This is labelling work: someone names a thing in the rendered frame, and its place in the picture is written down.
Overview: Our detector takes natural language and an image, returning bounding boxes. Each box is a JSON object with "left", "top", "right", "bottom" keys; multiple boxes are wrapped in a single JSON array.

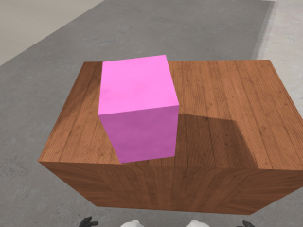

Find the pedestal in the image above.
[{"left": 38, "top": 60, "right": 303, "bottom": 216}]

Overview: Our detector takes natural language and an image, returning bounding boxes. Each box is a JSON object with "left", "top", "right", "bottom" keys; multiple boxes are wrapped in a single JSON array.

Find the robot left hand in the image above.
[{"left": 79, "top": 216, "right": 98, "bottom": 227}]

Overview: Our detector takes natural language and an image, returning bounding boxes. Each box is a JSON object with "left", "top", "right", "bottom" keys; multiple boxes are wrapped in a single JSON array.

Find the carton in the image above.
[{"left": 98, "top": 55, "right": 179, "bottom": 164}]

